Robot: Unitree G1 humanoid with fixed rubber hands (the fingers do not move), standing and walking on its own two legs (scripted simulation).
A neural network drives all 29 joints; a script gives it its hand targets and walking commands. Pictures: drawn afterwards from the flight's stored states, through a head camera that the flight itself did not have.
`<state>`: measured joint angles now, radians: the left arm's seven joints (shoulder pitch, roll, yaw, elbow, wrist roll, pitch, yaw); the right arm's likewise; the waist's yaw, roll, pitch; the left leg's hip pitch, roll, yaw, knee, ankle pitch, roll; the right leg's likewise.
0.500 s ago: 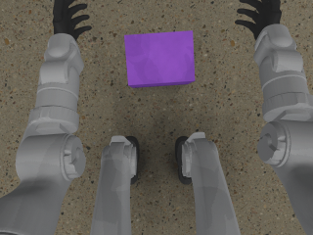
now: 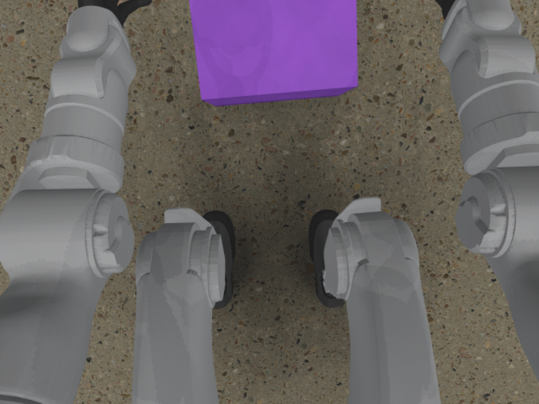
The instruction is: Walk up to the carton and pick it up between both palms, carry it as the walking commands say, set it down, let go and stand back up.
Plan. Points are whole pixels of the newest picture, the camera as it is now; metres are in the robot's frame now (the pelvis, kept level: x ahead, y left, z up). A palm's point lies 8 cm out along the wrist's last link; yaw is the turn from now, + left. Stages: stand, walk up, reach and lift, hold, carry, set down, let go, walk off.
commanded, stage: reach and lift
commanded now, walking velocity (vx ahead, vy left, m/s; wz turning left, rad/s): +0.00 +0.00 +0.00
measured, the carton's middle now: (274, 44) +0.54 -0.02 -0.33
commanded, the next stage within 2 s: none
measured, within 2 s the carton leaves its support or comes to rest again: neither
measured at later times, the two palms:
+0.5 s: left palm (133, 38) +0.54 +0.17 -0.24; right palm (418, 28) +0.53 -0.21 -0.25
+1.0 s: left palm (149, 36) +0.54 +0.15 -0.24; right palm (404, 30) +0.53 -0.20 -0.25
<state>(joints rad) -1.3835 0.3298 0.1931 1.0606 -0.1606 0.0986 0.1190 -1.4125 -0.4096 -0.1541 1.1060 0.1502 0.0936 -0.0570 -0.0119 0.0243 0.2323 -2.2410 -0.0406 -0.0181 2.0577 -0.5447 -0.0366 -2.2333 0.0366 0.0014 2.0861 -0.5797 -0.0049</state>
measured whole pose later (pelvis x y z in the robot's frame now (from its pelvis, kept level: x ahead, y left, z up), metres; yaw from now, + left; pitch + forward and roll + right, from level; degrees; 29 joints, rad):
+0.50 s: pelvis +0.00 +0.01 -0.05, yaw +0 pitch +34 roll +1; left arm -1.50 0.37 0.09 1.21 -0.26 0.03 0.11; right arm -1.51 -0.45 -0.08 1.25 0.21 0.02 -0.05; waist -0.01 0.03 0.47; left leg -2.27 -0.02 0.01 2.27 -0.59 -0.01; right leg -2.25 0.00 -0.01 2.30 -0.63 -0.02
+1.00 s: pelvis -0.01 +0.01 -0.05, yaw +0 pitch +32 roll +1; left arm -1.58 0.34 0.06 1.27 -0.27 0.03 0.11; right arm -1.58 -0.42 -0.02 1.29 0.24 0.02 -0.05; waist -0.02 0.03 0.51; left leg -2.26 -0.01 0.01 2.26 -0.56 0.00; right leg -2.25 -0.02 -0.01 2.29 -0.59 -0.03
